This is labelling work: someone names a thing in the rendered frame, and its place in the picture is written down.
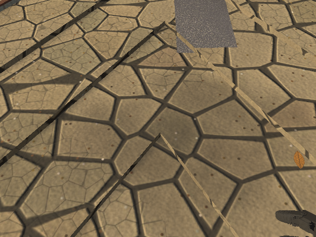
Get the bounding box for robot right hand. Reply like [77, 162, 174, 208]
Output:
[276, 209, 316, 237]

